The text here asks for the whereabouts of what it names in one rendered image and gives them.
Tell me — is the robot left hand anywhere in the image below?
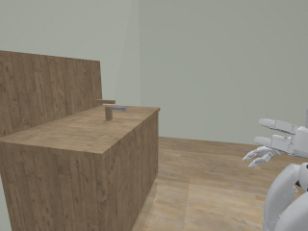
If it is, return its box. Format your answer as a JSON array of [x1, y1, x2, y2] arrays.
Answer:
[[254, 118, 308, 159]]

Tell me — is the tap lever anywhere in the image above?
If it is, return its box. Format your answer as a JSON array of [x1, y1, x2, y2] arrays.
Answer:
[[110, 106, 127, 112]]

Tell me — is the robot torso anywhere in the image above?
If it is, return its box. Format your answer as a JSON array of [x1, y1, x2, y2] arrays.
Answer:
[[298, 103, 308, 192]]

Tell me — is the robot left thigh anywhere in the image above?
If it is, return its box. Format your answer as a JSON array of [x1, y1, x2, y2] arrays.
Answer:
[[274, 192, 308, 231]]

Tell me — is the robot right hand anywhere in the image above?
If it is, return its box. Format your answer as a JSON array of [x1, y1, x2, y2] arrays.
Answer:
[[243, 146, 276, 168]]

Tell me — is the counter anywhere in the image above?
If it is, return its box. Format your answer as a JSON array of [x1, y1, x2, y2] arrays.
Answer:
[[0, 50, 161, 231]]

